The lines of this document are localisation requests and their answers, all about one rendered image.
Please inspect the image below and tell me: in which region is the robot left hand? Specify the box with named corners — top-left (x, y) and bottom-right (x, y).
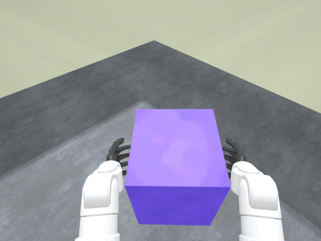
top-left (106, 138), bottom-right (131, 175)

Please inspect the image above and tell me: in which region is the robot right hand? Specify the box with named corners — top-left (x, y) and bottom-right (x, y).
top-left (222, 138), bottom-right (246, 179)

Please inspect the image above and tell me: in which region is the robot right forearm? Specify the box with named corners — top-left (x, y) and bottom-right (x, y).
top-left (231, 161), bottom-right (284, 241)

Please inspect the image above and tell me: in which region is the robot left forearm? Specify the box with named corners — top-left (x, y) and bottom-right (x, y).
top-left (75, 160), bottom-right (124, 241)

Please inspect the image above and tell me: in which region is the carton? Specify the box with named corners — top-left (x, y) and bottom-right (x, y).
top-left (125, 109), bottom-right (231, 225)

